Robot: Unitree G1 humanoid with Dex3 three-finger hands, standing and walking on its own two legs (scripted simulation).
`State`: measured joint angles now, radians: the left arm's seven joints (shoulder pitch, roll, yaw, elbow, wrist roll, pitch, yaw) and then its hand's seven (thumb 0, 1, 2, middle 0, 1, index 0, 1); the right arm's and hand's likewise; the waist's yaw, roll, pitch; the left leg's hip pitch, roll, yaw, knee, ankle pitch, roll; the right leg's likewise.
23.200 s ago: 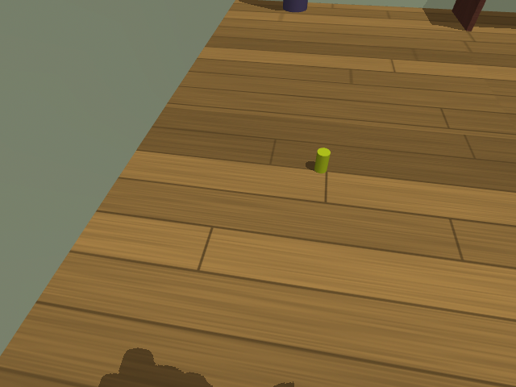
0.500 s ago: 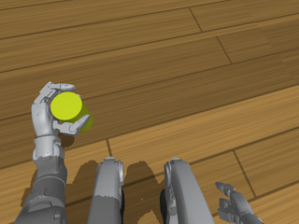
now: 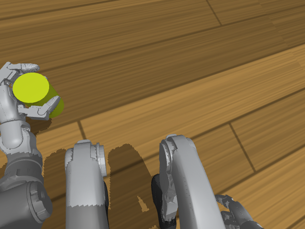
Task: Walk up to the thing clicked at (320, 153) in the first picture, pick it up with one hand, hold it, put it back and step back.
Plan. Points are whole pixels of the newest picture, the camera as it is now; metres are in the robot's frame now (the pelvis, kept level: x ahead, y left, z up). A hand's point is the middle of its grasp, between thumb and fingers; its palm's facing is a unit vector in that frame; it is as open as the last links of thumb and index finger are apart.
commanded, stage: crouch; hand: left
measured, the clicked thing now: (42, 97) +0.44 +0.26 -0.08
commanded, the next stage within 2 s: lower in 0.66 s
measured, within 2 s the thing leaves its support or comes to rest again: neither
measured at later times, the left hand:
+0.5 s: hand (43, 98) +0.46 +0.27 -0.12, palm faces +0.26 -0.97 -0.01, open 9.9 cm
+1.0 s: hand (50, 103) +0.46 +0.27 -0.17, palm faces +0.27 -0.96 +0.00, open 9.9 cm
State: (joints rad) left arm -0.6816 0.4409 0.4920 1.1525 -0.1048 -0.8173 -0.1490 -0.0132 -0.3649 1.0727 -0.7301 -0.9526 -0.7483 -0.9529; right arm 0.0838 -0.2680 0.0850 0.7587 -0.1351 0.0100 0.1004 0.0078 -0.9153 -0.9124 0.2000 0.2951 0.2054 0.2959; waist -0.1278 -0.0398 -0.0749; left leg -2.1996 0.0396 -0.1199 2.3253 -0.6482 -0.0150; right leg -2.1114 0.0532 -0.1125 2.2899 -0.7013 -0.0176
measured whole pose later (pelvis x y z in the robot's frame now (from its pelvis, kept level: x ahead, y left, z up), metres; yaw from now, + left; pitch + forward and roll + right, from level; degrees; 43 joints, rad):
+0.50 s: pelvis +0.00 +0.00 -0.05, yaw -4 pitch +25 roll -9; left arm -0.66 0.57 0.54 1.14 -0.13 -0.82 -0.18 -0.01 -0.36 1.07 -0.73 -0.95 -0.75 -0.95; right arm 0.01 -0.31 0.19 0.70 -0.19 0.03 0.12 0.01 -0.91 -0.91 0.20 0.29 0.21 0.30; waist -0.16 -0.09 0.05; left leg -2.29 0.04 -0.20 2.51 -0.68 -0.02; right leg -2.17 0.07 -0.18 2.42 -0.70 -0.01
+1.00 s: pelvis -0.01 +0.01 -0.06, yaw -7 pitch +19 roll -12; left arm -0.67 0.70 0.55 1.28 -0.12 -0.89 -0.11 -0.01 -0.36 1.07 -0.73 -0.95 -0.75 -0.95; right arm -0.05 -0.35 0.33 0.63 -0.25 0.04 0.13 0.00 -0.92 -0.91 0.20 0.30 0.21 0.30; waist -0.22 -0.16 0.16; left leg -2.27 0.04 -0.27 2.58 -0.67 -0.01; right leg -2.14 0.10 -0.23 2.44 -0.67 0.01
